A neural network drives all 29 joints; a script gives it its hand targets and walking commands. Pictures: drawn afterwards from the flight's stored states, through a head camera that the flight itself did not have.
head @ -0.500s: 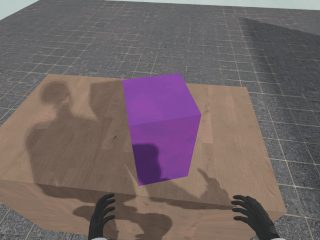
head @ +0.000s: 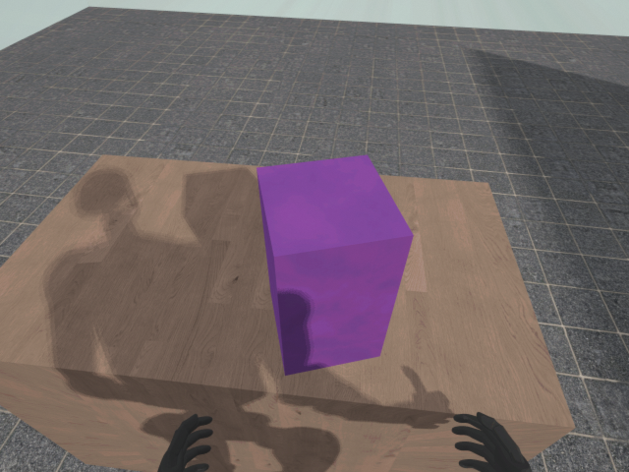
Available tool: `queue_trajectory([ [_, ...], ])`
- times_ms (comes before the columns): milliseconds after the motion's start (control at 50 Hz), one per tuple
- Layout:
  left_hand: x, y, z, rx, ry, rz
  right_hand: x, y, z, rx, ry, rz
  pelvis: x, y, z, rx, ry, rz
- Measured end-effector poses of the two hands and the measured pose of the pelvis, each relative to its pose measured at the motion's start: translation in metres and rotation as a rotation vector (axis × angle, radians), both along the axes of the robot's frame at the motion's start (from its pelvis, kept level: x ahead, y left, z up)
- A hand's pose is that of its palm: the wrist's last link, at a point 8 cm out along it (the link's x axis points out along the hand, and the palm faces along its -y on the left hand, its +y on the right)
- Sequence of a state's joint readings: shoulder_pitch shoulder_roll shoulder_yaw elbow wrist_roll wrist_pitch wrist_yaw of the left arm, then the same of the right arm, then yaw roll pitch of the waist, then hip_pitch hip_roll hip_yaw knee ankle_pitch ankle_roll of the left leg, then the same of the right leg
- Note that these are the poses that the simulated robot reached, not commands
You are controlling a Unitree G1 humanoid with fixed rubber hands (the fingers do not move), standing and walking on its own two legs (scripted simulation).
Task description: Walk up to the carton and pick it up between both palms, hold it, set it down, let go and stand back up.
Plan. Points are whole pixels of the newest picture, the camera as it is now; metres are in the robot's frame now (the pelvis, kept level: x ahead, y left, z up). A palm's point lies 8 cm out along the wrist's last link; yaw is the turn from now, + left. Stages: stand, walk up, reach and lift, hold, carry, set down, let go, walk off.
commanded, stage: set down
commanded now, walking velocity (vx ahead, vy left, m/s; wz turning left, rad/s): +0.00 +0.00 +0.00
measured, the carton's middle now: (324, 271) +0.42 +0.02 +0.02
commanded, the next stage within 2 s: let go in 0.40 s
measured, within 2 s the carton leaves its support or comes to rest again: neither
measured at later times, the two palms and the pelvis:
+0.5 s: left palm out of the picture +0.15 +0.24 -0.09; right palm out of the picture +0.15 -0.20 -0.08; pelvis +0.00 +0.02 +0.00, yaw +0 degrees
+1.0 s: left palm out of the picture +0.14 +0.24 -0.10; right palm out of the picture +0.12 -0.23 -0.10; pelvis +0.00 +0.01 -0.01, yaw +0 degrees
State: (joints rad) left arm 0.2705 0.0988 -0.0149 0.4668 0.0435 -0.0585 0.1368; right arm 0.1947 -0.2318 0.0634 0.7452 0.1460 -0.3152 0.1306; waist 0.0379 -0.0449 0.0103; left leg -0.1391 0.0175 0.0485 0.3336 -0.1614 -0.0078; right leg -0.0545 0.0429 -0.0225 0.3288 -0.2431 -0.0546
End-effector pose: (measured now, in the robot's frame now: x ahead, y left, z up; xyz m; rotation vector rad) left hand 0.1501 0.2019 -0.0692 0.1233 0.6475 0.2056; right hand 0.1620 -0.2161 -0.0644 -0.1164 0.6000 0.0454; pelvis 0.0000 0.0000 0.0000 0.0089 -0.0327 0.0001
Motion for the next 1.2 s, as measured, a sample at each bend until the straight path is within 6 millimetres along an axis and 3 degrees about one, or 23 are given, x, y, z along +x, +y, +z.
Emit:
queue_trajectory([
  [520,-0.002,0.038,-0.017,0.01,0.196,-0.078,-0.015,0.012,-0.019,-0.069,0.126,-0.077,-0.002,0.017,-0.001,-0.009,-0.007,-0.008],
  [920,0.003,0.037,-0.018,0.013,0.199,-0.112,-0.023,0.002,-0.023,-0.103,0.144,-0.103,-0.005,0.014,-0.002,-0.008,0.0,-0.011],
  [1020,-0.019,0.045,-0.029,0.022,0.214,-0.091,-0.043,-0.012,-0.034,-0.147,0.246,-0.157,-0.002,0.012,-0.006,-0.012,-0.003,0.0],
  [1200,-0.086,0.059,-0.05,0.019,0.365,-0.031,-0.101,-0.026,-0.048,-0.181,0.394,-0.196,-0.007,0.012,-0.006,-0.02,-0.02,0.017],
])
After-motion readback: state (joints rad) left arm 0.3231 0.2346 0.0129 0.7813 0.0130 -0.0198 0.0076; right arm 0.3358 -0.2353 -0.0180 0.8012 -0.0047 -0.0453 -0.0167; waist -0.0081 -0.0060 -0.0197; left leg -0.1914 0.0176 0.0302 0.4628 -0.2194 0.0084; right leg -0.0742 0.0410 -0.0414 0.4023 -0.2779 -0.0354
